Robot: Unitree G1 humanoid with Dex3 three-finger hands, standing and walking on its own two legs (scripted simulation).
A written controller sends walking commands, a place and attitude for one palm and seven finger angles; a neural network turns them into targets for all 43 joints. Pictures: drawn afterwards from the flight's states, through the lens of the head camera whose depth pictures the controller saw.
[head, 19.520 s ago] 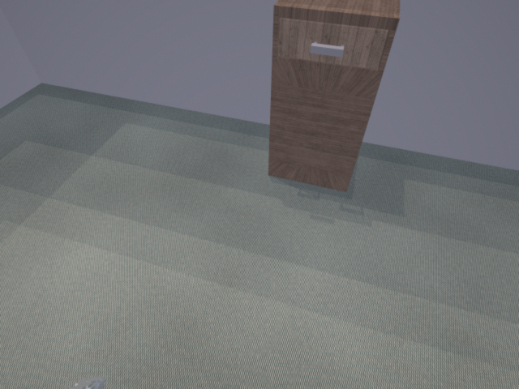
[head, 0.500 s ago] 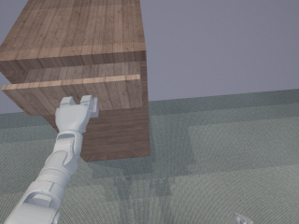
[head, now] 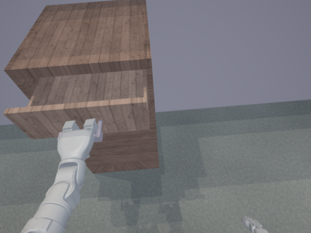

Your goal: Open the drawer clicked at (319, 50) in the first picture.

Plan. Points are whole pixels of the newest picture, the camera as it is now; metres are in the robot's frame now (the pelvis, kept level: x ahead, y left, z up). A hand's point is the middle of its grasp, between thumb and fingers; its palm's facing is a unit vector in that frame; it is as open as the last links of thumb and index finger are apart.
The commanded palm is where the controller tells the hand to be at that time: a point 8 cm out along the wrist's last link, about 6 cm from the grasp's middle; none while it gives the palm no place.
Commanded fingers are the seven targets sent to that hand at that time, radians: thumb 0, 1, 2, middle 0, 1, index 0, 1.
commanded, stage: pull the drawer open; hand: left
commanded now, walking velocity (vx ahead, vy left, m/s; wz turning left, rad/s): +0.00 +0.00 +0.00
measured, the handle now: (82, 130) +0.39 +0.24 +0.01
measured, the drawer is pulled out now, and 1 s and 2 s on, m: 0.14 0.26 0.30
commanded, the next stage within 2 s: open the thumb to release the handle in 1.54 s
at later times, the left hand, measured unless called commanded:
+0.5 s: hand (81, 171) +0.28 +0.22 -0.01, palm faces -0.01 -0.05 -1.00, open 6.2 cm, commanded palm +0.23 +0.22 +0.04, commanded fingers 0.00 0.90 0.90 -0.40 -1.35 -0.40 -1.35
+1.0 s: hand (77, 197) +0.21 +0.21 -0.01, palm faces -0.01 -0.08 -1.00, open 6.2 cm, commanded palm +0.17 +0.21 +0.04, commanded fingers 0.00 0.90 0.90 -0.40 -1.35 -0.40 -1.35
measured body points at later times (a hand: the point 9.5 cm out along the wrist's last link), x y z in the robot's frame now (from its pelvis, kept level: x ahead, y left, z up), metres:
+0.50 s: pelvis -0.01 -0.01 +0.00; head +0.03 -0.03 +0.45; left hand +0.27 +0.22 +0.04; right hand +0.17 -0.25 -0.11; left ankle -0.04 +0.12 -0.72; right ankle +0.00 -0.12 -0.72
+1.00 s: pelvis +0.00 -0.01 +0.00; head +0.02 -0.04 +0.45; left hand +0.21 +0.21 +0.04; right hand +0.19 -0.24 -0.11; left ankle -0.04 +0.12 -0.72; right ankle +0.00 -0.12 -0.72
